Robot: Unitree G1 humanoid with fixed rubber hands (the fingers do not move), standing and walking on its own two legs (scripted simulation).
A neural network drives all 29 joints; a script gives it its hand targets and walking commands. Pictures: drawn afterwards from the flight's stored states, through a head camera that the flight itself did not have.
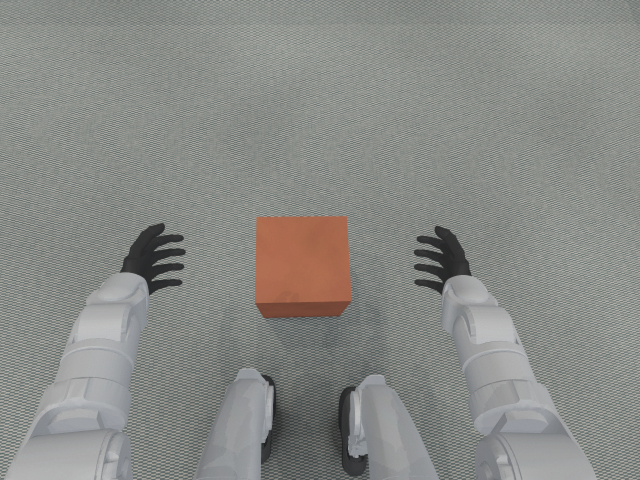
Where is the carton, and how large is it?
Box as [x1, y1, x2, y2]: [255, 216, 351, 317]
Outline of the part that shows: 346,216 257,217 255,303 264,317 339,315 351,300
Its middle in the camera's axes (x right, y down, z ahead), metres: -0.04 +0.07 +0.99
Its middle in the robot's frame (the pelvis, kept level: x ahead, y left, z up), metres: +0.49 +0.02 -0.56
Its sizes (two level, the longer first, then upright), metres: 0.210 0.200 0.250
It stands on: the floor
